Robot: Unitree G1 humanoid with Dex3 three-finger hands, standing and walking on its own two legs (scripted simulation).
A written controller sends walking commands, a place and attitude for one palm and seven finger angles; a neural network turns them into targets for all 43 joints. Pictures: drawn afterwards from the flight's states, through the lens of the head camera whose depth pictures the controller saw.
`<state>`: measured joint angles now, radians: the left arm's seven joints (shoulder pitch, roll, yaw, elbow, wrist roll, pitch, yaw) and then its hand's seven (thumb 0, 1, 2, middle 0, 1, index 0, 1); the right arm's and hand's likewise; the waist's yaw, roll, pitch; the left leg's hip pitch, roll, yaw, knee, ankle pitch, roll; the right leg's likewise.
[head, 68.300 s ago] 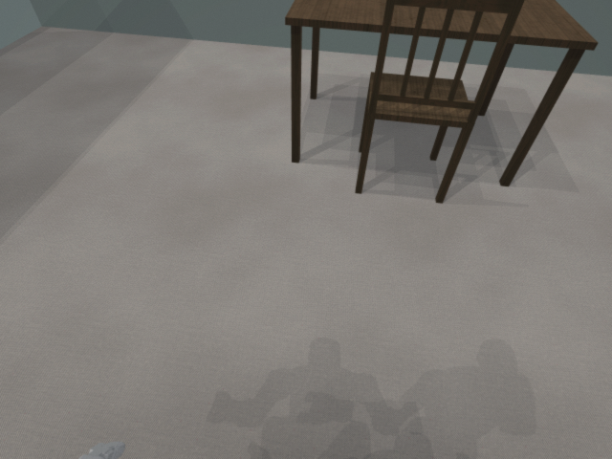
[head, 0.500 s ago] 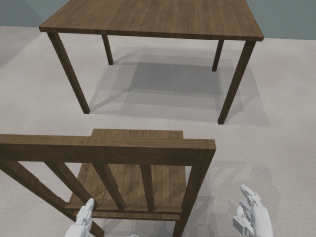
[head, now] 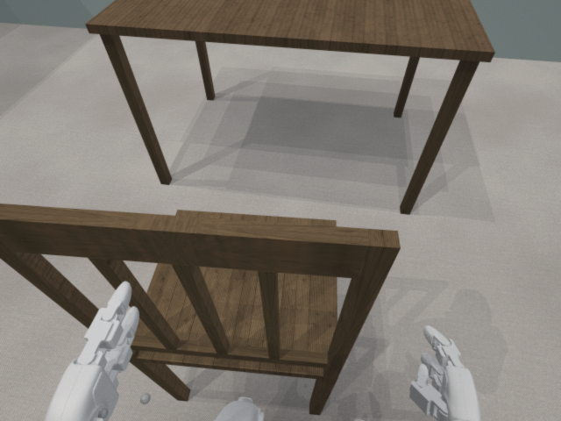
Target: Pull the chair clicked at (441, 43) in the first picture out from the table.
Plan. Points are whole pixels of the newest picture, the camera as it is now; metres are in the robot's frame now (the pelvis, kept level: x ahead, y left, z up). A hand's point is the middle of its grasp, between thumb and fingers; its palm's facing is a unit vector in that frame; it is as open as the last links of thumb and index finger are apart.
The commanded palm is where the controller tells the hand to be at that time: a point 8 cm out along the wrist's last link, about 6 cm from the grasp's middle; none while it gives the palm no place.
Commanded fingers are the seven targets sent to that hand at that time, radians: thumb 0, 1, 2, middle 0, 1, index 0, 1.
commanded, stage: draw the hand back to the body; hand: left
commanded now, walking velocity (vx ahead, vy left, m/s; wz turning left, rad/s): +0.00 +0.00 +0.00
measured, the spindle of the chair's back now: (207, 314) +0.27 +0.14 +0.00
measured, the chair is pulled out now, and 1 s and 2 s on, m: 0.65 0.64 0.64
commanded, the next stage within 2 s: step back with the hand held close in 1.20 s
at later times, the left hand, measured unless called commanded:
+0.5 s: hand (54, 341) +0.17 +0.23 +0.15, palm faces +0.31 -0.85 -0.43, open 13.7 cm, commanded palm +0.13 +0.28 +0.19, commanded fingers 0.00 0.36 0.64 -0.12 -0.19 -0.12 -0.19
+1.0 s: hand (21, 225) +0.24 +0.26 +0.23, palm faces +0.45 -0.78 -0.44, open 7.7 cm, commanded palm +0.18 +0.30 +0.25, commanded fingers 0.00 0.90 0.90 -0.20 -0.30 -0.20 -0.30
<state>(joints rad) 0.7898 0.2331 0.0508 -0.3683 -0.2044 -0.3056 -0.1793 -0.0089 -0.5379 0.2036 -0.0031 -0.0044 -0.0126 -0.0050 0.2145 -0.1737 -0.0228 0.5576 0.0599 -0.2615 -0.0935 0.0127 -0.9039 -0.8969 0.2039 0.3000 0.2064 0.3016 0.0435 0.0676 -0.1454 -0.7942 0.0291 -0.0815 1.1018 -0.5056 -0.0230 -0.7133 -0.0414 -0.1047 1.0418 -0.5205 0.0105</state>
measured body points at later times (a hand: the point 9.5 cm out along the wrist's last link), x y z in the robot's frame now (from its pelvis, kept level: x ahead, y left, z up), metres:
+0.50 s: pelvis +0.01 +0.00 +0.06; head +0.00 -0.01 +0.50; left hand +0.15 +0.28 +0.18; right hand +0.20 -0.20 -0.02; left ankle +0.02 +0.13 -0.66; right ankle +0.00 -0.13 -0.66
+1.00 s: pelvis +0.03 +0.00 +0.07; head +0.03 -0.04 +0.52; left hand +0.21 +0.30 +0.26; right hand +0.23 -0.22 -0.01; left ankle +0.02 +0.13 -0.66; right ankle +0.00 -0.13 -0.66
